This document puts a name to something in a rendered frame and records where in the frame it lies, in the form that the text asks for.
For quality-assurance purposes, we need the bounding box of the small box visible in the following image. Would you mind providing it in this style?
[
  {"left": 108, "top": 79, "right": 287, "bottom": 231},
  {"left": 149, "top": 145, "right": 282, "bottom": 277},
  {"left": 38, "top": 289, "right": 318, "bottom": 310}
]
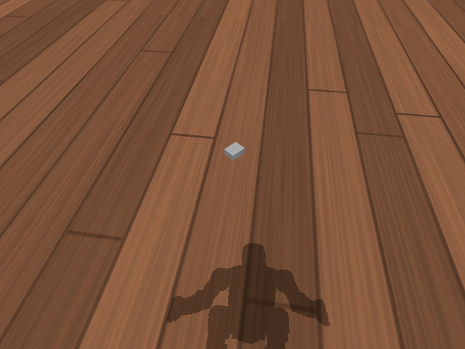
[{"left": 225, "top": 142, "right": 245, "bottom": 161}]

